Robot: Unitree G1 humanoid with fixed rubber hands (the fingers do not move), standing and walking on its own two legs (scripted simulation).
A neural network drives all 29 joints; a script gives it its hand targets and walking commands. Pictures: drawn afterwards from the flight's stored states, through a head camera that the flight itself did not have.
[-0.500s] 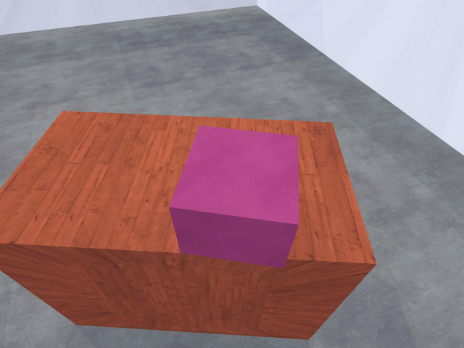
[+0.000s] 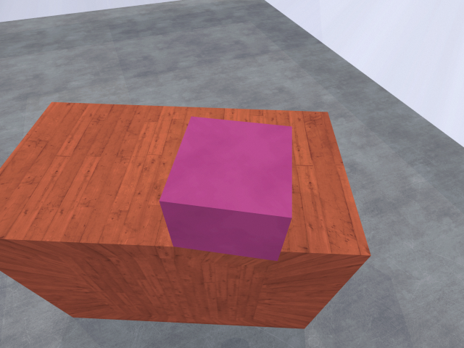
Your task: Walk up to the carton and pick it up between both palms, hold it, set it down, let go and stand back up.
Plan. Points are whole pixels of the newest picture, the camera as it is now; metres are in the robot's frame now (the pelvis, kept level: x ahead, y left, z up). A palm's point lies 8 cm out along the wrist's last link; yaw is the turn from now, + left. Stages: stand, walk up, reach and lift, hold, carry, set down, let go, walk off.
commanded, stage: walk up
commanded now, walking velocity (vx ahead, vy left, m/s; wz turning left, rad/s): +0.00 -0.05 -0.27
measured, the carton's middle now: (232, 186) +0.46 +0.00 -0.01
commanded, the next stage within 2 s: stand in 1.28 s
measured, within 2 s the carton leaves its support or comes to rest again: neither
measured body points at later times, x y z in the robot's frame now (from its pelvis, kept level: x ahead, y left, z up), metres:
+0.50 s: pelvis +0.01 -0.04 +0.00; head +0.02 -0.09 +0.45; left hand +0.07 +0.18 -0.12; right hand +0.03 -0.27 -0.18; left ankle -0.02 +0.11 -0.68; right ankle -0.02 -0.11 -0.74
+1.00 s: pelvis +0.03 +0.02 +0.00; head +0.04 +0.05 +0.45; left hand +0.04 +0.24 -0.17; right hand +0.07 -0.20 -0.14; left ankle +0.01 +0.12 -0.74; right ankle -0.02 -0.11 -0.74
